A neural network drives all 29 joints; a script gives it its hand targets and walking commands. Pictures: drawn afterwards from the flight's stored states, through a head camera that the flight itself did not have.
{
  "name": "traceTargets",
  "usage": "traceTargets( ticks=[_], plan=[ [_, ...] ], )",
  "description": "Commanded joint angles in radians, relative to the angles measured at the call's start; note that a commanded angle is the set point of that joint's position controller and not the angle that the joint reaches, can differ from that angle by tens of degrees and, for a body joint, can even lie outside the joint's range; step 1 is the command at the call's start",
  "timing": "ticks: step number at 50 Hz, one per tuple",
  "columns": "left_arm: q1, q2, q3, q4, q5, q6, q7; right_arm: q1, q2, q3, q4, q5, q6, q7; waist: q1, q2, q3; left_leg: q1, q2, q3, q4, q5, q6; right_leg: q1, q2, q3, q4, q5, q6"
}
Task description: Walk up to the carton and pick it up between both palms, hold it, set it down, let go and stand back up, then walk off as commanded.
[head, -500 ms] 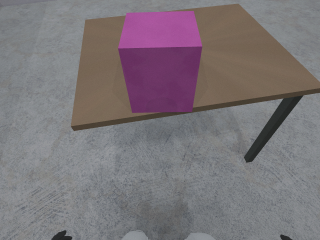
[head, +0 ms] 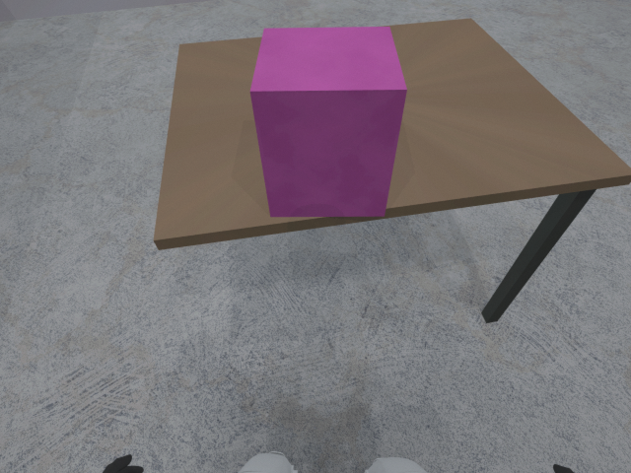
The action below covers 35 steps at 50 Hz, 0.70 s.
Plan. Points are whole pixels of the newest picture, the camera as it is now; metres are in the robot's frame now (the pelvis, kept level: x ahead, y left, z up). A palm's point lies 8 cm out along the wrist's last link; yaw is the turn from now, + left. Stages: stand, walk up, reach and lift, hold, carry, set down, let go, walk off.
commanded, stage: stand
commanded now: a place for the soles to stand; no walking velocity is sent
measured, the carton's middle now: (327, 126) +0.65 -0.01 +0.07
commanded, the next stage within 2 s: none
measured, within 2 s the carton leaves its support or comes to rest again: neither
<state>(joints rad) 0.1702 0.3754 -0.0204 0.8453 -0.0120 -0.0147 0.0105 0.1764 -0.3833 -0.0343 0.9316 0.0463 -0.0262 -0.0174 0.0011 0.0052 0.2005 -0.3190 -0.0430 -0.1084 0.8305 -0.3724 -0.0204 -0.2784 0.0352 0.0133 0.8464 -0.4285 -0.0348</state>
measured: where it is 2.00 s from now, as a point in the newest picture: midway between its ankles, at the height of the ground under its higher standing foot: outside the picture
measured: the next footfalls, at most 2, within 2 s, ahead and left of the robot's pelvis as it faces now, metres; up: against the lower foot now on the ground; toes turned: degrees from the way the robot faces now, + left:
none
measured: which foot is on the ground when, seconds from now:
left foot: down 0.00-1.00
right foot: down 0.00-1.00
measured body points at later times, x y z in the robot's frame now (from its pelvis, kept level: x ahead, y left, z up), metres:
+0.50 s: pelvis +0.01 +0.00 +0.00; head +0.03 +0.00 +0.45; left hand +0.12 +0.30 -0.11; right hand +0.08 -0.31 -0.12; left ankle +0.06 +0.14 -0.70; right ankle +0.03 -0.10 -0.70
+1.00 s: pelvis +0.02 +0.01 +0.01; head +0.03 +0.00 +0.45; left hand +0.13 +0.31 -0.10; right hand +0.09 -0.31 -0.12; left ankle +0.06 +0.14 -0.70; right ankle +0.03 -0.10 -0.70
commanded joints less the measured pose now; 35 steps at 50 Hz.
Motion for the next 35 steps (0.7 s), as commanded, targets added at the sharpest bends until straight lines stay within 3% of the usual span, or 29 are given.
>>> traceTargets(
  ticks=[1, 8, 11, 15, 35],
  plan=[
    [-0.061, 0.239, 0.122, -0.027, 0.040, -0.027, -0.007, -0.018, -0.221, -0.068, -0.066, -0.052, -0.028, 0.000, 0.006, -0.023, -0.108, 0.000, 0.096, -0.161, -0.277, 0.046, 0.110, -0.056, -0.164, 0.253, -0.380, 0.019, -0.067],
    [-0.050, 0.242, 0.122, -0.033, 0.038, -0.027, -0.006, -0.011, -0.225, -0.069, -0.071, -0.052, -0.028, -0.002, 0.007, -0.022, -0.134, 0.028, 0.087, -0.143, -0.244, 0.104, 0.111, -0.060, -0.177, 0.254, -0.370, 0.067, -0.072],
    [-0.108, 0.229, 0.082, 0.019, 0.022, -0.030, -0.001, -0.086, -0.213, -0.045, -0.030, -0.056, -0.014, 0.011, -0.006, 0.001, -0.159, 0.026, 0.076, -0.143, -0.268, 0.102, 0.110, -0.044, -0.149, 0.226, -0.363, 0.059, -0.037],
    [-0.124, 0.241, 0.077, 0.029, 0.023, -0.035, 0.003, -0.095, -0.208, -0.038, -0.014, -0.052, -0.004, 0.013, -0.006, -0.025, -0.144, 0.016, 0.076, -0.138, -0.271, 0.113, 0.106, -0.048, -0.159, 0.231, -0.382, 0.047, -0.036],
    [-0.112, 0.226, 0.066, 0.050, 0.021, -0.038, 0.008, -0.122, -0.222, -0.027, 0.023, -0.057, -0.003, 0.018, -0.005, -0.013, -0.155, 0.018, 0.091, -0.142, -0.306, 0.139, 0.104, -0.027, -0.146, 0.201, -0.389, 0.099, -0.031]
  ],
)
